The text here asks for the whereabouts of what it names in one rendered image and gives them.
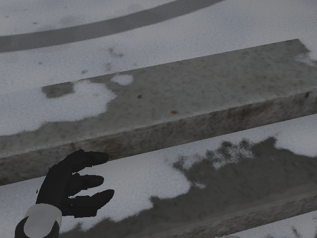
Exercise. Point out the stairs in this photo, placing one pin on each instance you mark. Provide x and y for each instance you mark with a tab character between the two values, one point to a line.
248	171

